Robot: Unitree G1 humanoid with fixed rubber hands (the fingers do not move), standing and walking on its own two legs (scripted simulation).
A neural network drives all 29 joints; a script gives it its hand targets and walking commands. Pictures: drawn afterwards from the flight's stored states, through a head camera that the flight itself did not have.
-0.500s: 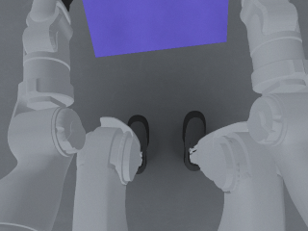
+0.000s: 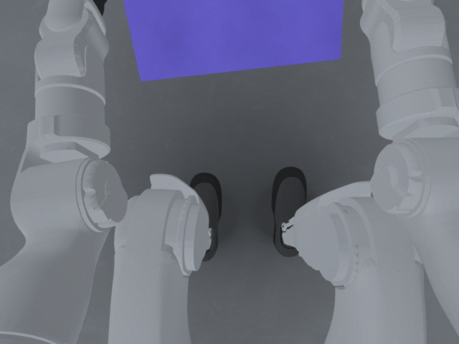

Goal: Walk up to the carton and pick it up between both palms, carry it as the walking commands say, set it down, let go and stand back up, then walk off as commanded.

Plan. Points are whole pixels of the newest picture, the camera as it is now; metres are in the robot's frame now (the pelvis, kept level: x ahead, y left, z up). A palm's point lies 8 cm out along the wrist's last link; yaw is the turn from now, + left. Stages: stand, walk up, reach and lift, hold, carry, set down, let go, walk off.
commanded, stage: set down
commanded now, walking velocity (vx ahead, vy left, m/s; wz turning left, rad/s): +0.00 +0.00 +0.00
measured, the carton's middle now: out of the picture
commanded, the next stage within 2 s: none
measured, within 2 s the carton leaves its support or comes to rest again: rests again in 0.10 s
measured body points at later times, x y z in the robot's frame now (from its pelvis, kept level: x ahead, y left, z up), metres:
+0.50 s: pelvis +0.00 +0.00 +0.00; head +0.38 +0.01 +0.23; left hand +0.53 +0.21 -0.21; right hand +0.55 -0.16 -0.21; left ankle +0.10 +0.09 -0.33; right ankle +0.12 -0.10 -0.33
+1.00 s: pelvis -0.01 +0.00 -0.01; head +0.37 +0.01 +0.22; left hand +0.54 +0.24 -0.18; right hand +0.56 -0.19 -0.19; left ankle +0.10 +0.09 -0.33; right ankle +0.12 -0.10 -0.33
